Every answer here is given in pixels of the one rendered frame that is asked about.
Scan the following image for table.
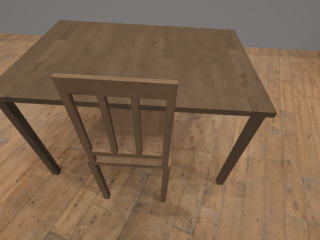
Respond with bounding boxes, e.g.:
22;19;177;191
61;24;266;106
0;20;277;185

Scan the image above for chair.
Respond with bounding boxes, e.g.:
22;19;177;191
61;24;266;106
51;73;178;203

